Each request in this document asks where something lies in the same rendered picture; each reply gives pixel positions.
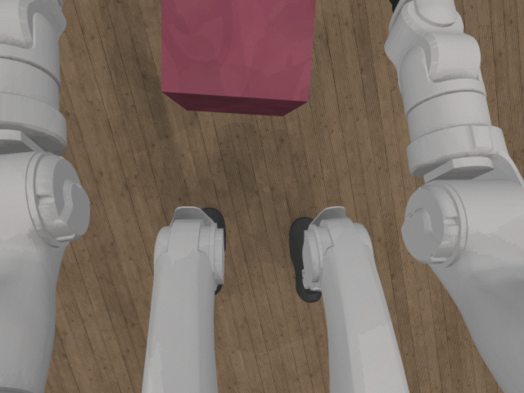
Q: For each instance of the carton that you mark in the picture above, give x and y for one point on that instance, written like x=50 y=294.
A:
x=237 y=56

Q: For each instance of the left robot shin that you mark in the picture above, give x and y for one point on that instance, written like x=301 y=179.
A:
x=183 y=212

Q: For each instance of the robot left upper arm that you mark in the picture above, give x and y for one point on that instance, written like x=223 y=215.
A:
x=42 y=208

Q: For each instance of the right robot shin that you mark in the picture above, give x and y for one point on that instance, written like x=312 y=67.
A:
x=334 y=213

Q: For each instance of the robot right upper arm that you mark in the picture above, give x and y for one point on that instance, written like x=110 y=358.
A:
x=471 y=233

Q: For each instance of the robot left forearm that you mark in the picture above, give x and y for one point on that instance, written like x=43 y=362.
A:
x=30 y=81

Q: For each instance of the robot right forearm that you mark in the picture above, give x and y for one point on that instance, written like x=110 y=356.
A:
x=439 y=78

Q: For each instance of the robot shin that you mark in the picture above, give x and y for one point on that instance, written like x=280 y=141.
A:
x=183 y=212
x=334 y=213

